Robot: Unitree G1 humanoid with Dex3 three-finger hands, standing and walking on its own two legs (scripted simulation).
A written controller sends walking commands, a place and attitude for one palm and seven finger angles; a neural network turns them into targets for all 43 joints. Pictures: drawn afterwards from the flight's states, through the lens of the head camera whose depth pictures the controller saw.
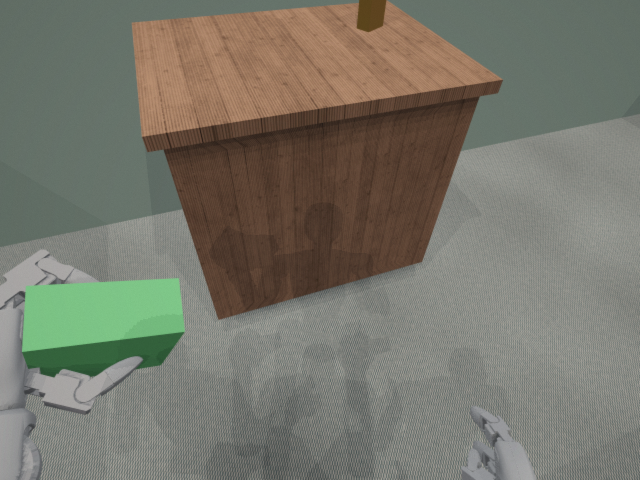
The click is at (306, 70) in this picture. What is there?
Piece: table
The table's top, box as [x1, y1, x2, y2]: [132, 0, 502, 151]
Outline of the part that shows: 502,79 386,0 383,25 370,32 366,32 356,28 358,3 132,23 141,132 147,151 496,93 498,91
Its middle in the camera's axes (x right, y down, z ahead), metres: -0.06 -0.50 +1.05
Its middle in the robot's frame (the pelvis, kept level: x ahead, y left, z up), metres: +1.13 +0.12 +0.04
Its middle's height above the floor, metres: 0.81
